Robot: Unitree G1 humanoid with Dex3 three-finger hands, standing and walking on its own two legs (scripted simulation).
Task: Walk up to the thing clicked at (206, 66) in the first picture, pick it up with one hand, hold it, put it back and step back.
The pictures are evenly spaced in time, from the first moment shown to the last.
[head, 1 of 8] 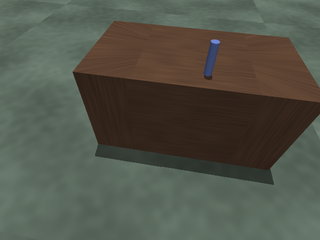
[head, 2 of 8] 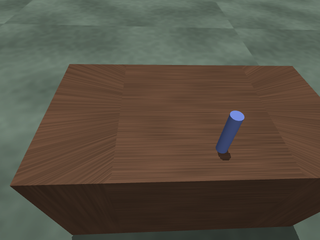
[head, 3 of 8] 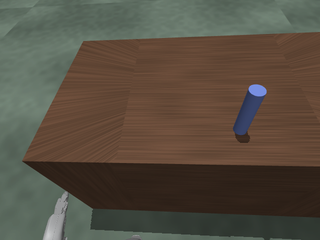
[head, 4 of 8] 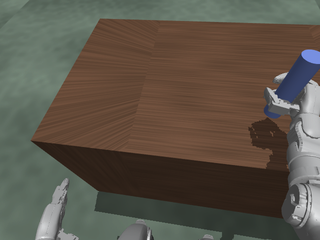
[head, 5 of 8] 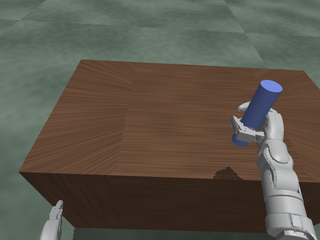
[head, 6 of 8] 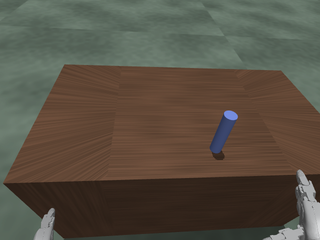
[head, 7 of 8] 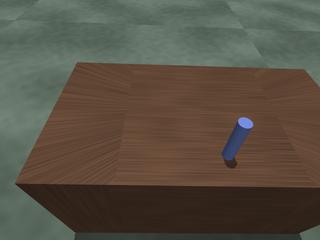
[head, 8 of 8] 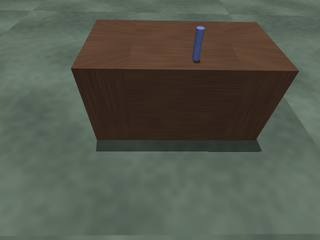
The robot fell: no
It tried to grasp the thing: yes
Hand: right
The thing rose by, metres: 0.24
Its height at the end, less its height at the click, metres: +0.00
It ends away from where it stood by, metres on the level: 0.01
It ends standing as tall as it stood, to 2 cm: yes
